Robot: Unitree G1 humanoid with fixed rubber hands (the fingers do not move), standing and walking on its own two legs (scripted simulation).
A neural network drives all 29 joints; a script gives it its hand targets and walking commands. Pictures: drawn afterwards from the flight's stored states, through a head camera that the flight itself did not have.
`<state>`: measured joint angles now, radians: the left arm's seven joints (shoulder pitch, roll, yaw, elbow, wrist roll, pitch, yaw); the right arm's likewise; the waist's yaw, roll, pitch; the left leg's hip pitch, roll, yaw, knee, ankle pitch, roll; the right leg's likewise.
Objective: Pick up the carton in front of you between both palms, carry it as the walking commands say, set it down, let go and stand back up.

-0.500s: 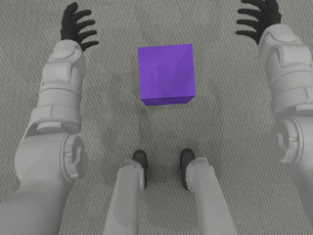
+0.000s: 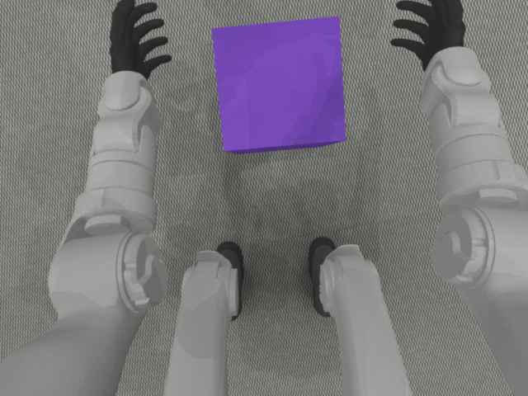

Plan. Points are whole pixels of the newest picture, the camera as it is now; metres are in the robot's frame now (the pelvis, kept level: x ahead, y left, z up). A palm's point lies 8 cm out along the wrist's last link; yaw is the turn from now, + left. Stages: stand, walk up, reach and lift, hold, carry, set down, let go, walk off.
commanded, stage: reach and lift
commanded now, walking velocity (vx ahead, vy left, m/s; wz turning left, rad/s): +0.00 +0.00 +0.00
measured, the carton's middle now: (278, 99) +0.53 -0.02 -0.43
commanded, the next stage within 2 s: none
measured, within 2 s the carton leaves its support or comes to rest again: leaves its support in 1.40 s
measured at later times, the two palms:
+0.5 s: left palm (177, 103) +0.52 +0.16 -0.35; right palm (379, 87) +0.53 -0.20 -0.35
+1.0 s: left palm (190, 102) +0.52 +0.14 -0.36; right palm (362, 87) +0.53 -0.18 -0.36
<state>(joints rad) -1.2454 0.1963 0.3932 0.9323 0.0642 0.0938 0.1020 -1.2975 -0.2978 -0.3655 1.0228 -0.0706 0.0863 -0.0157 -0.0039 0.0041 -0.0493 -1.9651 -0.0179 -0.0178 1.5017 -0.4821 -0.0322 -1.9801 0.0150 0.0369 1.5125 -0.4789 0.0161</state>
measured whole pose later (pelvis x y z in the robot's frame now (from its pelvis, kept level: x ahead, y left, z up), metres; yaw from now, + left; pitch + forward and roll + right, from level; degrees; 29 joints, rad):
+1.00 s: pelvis -0.05 +0.00 -0.18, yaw +0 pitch +35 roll +2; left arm -1.62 0.31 0.13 1.16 -0.19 0.09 0.13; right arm -1.67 -0.42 -0.02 1.23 0.21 0.09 -0.06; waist 0.00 0.01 0.48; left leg -2.21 -0.04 -0.02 2.20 -0.60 -0.05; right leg -2.23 0.02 0.04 2.21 -0.59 0.02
